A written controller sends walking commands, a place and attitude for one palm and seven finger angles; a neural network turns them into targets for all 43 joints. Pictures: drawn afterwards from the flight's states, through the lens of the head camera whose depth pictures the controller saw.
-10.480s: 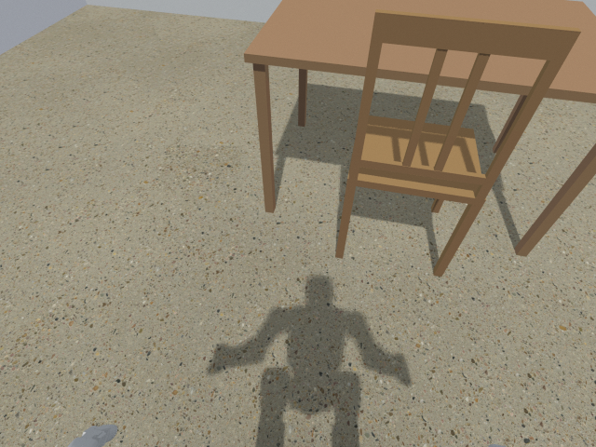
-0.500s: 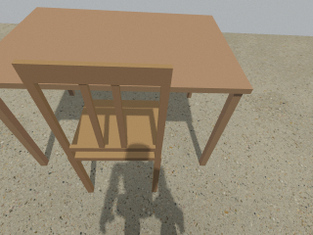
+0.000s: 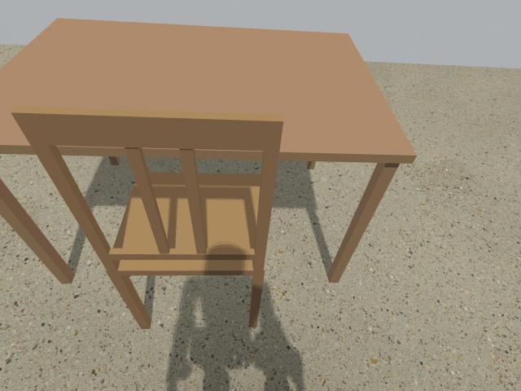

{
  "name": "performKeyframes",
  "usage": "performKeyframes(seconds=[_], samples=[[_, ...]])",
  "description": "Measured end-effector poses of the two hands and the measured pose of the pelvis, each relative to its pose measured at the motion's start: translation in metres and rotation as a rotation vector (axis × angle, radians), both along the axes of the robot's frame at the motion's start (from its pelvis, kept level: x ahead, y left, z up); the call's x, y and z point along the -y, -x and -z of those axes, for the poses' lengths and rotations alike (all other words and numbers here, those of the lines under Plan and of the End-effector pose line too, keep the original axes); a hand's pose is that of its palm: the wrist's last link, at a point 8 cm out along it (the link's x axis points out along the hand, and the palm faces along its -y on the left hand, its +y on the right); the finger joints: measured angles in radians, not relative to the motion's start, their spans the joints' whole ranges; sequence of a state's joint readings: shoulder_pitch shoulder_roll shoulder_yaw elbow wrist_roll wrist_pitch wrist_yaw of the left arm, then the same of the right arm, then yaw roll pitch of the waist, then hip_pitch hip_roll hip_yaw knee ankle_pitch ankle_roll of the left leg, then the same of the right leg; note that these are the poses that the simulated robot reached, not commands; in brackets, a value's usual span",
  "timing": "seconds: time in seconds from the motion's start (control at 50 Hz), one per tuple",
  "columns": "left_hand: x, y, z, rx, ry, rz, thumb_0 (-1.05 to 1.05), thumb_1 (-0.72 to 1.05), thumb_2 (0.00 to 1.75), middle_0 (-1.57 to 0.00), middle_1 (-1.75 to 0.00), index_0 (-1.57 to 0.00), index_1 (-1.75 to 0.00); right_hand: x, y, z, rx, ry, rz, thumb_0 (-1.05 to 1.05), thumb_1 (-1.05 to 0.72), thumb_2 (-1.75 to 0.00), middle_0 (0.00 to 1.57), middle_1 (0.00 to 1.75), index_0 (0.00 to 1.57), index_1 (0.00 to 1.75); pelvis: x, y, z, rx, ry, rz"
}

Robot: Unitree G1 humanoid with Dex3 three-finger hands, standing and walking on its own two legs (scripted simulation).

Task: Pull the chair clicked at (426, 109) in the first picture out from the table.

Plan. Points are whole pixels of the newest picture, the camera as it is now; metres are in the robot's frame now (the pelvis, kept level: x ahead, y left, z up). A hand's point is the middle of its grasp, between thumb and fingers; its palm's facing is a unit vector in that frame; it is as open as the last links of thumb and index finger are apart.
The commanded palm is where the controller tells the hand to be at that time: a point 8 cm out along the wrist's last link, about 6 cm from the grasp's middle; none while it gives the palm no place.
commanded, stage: shuffle to correct the standing spot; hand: left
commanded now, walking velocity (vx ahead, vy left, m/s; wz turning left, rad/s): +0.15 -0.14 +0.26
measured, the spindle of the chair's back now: (151, 207) +0.48 +0.26 -0.07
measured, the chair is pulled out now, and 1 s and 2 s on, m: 0.00 0.00 0.00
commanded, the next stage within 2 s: come to a stop and stand still in 0.14 s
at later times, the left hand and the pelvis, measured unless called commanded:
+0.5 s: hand out of the picture +0.00 +0.10 -0.19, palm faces +0.11 -0.99 -0.11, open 7.4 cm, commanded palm none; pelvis +0.06 -0.03 -0.01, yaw +2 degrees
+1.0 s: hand out of the picture +0.05 +0.16 -0.17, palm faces +0.04 -0.96 -0.26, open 7.4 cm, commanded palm none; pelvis +0.00 -0.04 -0.01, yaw +2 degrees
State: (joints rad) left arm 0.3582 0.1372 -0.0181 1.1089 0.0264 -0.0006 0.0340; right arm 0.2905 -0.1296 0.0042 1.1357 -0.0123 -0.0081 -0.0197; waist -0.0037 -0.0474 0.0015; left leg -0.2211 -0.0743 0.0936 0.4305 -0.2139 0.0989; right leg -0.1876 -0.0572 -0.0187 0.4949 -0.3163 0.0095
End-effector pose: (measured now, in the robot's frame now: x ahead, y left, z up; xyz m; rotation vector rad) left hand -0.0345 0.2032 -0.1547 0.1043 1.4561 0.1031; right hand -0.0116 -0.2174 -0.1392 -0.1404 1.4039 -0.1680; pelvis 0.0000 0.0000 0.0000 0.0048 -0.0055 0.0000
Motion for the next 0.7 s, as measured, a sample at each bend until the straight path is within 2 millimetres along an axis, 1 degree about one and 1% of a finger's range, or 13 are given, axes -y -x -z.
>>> performKeyframes(seconds=[0.14,0.24,0.3,0.34,0.4,0.46,0.52,0.58,0.64,0.7], samples=[[0.007,-0.009,-0.003,-0.010,-0.023,-0.024,0.01,0.91,0.90,-0.20,-0.30,-0.20,-0.30,0.015,-0.003,0.005,-0.043,-0.008,0.000,0.01,-0.91,-0.90,0.20,0.30,0.20,0.30,0.017,-0.015,0.002,-0.025,-0.003,-0.020],[0.021,-0.017,-0.003,-0.002,-0.033,-0.056,0.01,0.91,0.90,-0.20,-0.30,-0.20,-0.30,0.032,-0.017,0.008,-0.054,-0.006,-0.019,0.01,-0.91,-0.90,0.20,0.30,0.20,0.30,0.032,-0.030,0.005,-0.030,0.010,-0.035],[0.031,-0.018,0.002,-0.003,-0.027,-0.083,0.01,0.91,0.90,-0.20,-0.30,-0.20,-0.30,0.041,-0.035,0.010,-0.048,0.008,-0.044,0.01,-0.91,-0.90,0.20,0.30,0.20,0.30,0.038,-0.040,0.009,-0.023,0.022,-0.048],[0.038,-0.016,0.005,-0.013,-0.016,-0.100,0.00,0.91,0.90,-0.20,-0.30,-0.20,-0.30,0.044,-0.053,0.010,-0.035,0.021,-0.064,0.01,-0.91,-0.90,0.20,0.30,0.20,0.30,0.038,-0.045,0.010,-0.015,0.030,-0.056],[0.048,-0.013,0.010,-0.048,0.014,-0.113,0.00,0.91,0.90,-0.20,-0.30,-0.20,-0.30,0.044,-0.083,0.010,0.015,0.043,-0.084,0.01,-0.92,-0.90,0.20,0.30,0.20,0.30,0.036,-0.053,0.013,0.003,0.034,-0.053],[0.052,-0.017,0.012,-0.074,0.033,-0.115,0.01,0.91,0.90,-0.20,-0.30,-0.20,-0.30,0.043,-0.108,0.004,0.075,0.057,-0.086,0.01,-0.93,-0.90,0.19,0.30,0.20,0.30,0.033,-0.059,0.011,0.016,0.013,-0.040],[0.050,-0.029,0.009,-0.054,0.025,-0.116,0.01,0.91,0.90,-0.20,-0.30,-0.20,-0.30,0.039,-0.126,0.001,0.117,0.048,-0.101,0.01,-0.92,-0.90,0.19,0.30,0.20,0.30,0.032,-0.059,0.008,0.007,-0.004,-0.039],[0.043,-0.042,0.004,-0.004,-0.004,-0.109,0.01,0.91,0.90,-0.20,-0.30,-0.20,-0.30,0.035,-0.138,0.002,0.147,0.026,-0.113,0.01,-0.92,-0.90,0.19,0.30,0.20,0.30,0.034,-0.053,0.006,-0.005,-0.011,-0.040],[0.033,-0.053,-0.002,0.049,-0.043,-0.089,0.01,0.91,0.90,-0.20,-0.30,-0.20,-0.30,0.032,-0.141,0.003,0.177,0.002,-0.110,0.01,-0.92,-0.90,0.20,0.30,0.20,0.30,0.035,-0.044,0.005,-0.011,-0.007,-0.037],[0.023,-0.060,-0.007,0.096,-0.084,-0.061,0.01,0.91,0.90,-0.20,-0.30,-0.20,-0.30,0.032,-0.137,0.003,0.204,-0.017,-0.100,0.00,-0.91,-0.90,0.20,0.30,0.20,0.30,0.038,-0.034,0.005,-0.008,-0.001,-0.032]])
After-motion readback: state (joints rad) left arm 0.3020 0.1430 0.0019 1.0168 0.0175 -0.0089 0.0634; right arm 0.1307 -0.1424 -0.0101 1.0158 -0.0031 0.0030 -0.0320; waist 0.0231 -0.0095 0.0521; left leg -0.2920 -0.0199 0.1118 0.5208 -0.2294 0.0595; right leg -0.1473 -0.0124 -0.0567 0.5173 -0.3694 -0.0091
